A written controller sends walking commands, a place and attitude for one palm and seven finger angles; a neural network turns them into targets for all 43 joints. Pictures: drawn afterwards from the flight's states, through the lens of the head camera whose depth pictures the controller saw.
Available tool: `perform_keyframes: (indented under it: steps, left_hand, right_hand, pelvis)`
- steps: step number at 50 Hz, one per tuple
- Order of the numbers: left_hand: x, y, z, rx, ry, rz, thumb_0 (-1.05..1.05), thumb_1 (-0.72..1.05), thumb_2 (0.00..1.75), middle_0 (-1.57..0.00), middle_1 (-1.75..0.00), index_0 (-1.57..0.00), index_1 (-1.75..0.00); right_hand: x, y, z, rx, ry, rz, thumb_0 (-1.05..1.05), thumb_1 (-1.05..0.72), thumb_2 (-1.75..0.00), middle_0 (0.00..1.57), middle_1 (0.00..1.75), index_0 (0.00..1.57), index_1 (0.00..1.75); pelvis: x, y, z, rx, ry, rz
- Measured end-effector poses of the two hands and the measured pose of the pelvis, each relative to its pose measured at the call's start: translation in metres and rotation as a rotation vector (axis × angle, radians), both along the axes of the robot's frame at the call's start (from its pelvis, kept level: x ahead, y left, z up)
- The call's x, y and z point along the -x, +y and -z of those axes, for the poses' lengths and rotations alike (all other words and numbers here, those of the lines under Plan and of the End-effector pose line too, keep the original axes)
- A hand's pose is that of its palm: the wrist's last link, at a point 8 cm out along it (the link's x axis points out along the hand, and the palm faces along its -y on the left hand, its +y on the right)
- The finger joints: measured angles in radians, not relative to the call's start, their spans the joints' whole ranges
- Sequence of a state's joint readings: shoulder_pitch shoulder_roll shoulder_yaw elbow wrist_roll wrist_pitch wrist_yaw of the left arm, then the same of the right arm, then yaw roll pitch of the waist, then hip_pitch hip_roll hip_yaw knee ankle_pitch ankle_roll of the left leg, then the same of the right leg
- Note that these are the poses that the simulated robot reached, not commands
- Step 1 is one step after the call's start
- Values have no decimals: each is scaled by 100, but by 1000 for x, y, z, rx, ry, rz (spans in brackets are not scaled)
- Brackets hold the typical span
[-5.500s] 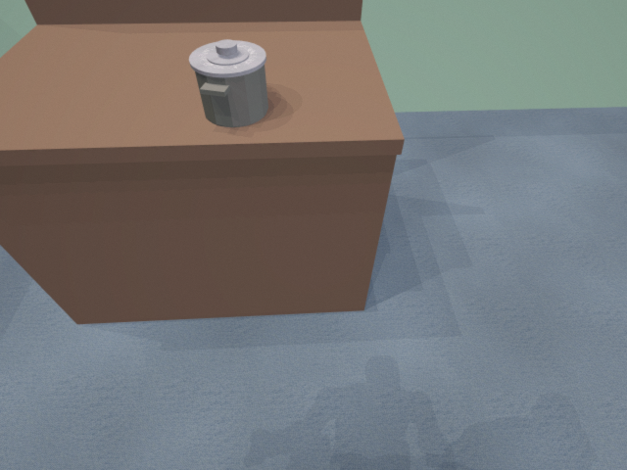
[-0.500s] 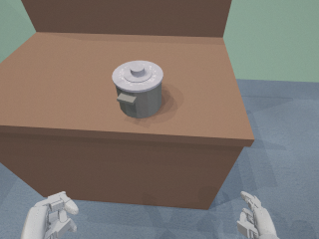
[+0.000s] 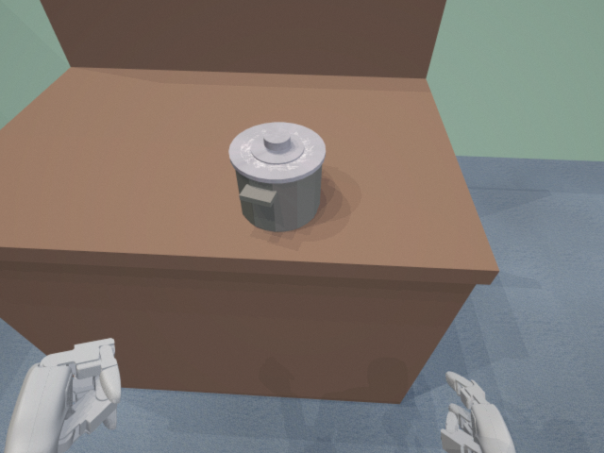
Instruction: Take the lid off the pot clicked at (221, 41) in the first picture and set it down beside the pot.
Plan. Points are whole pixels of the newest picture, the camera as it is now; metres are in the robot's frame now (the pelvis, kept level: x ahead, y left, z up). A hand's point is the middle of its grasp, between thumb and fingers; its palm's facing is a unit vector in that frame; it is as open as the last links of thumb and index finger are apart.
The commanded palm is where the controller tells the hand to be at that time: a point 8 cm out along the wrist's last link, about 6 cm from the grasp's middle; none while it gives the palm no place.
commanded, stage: raise the hand higher, near the body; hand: left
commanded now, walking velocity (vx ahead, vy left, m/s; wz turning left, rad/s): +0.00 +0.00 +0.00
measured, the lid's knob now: (277, 139) +0.54 +0.11 +0.14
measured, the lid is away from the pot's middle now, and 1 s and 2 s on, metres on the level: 0.00 0.00 0.00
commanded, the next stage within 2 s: reach forward and open the fingers in 0.40 s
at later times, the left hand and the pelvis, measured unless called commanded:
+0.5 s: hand (84, 365) +0.15 +0.23 +0.14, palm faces +0.36 -0.85 -0.39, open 3.1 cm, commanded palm +0.10 +0.26 +0.17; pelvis -0.02 -0.01 +0.00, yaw +0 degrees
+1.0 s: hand (88, 339) +0.18 +0.24 +0.13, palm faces -0.16 -0.07 -0.98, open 4.0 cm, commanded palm +0.16 +0.24 +0.21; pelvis -0.04 -0.03 -0.01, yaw +1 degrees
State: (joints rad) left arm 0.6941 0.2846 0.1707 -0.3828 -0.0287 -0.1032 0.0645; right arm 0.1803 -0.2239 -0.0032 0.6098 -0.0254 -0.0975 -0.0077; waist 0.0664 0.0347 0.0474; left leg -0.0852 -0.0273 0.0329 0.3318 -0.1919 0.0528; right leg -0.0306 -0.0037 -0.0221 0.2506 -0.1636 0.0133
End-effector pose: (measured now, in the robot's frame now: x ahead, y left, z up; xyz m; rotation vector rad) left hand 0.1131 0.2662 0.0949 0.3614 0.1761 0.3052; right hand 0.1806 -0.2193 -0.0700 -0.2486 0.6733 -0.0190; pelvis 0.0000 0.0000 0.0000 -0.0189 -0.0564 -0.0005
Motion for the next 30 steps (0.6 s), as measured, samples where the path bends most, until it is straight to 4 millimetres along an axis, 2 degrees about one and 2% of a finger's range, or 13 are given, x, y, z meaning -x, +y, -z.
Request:
perform_keyframes:
  steps: [3, 7, 14, 19, 26, 30]
  left_hand:
    - [-1, 1, -5, -2, -31, 12, 2, 90, 89, -130, -150, -130, -150]
    - [-3, 5, -21, -32, -111, 18, 2, 90, 89, -130, -150, -130, -150]
    - [-2, 6, -34, -46, -178, 18, 2, 90, 89, -130, -150, -130, -150]
    - [-2, 7, -52, -100, -249, 22, 2, 90, 89, -131, -150, -130, -150]
    - [-3, 4, -62, -121, -289, 14, 2, 90, 89, -131, -150, -131, -150]
    - [-13, -11, -81, -515, -200, 68, 2, 88, 91, -130, -148, -130, -148]
  right_hand:
    - [-3, 6, -5, 5, -25, -25, 1, -91, -90, 21, 30, 20, 30]
    - [-3, 13, -8, 4, -40, -49, 1, -91, -90, 21, 30, 20, 30]
    - [7, 18, -5, -11, -33, -60, 1, -90, -90, 21, 30, 20, 30]
    - [18, 15, 1, -13, -11, -54, 1, -90, -90, 21, 30, 20, 30]
    - [30, 1, 8, -9, 16, -31, 1, -90, -90, 21, 30, 20, 30]
    - [30, -7, 14, 12, 57, -76, 1, -90, -90, 21, 30, 20, 30]
  pelvis:
    - [3, 2, 0, 3, -6, -3]
    - [6, 4, 1, 4, -13, -4]
    - [13, 4, 1, 4, -28, -6]
    - [16, 0, 1, 4, -35, -4]
    - [20, -7, 1, 5, -41, 0]
    - [25, -10, 4, -6, -8, -15]
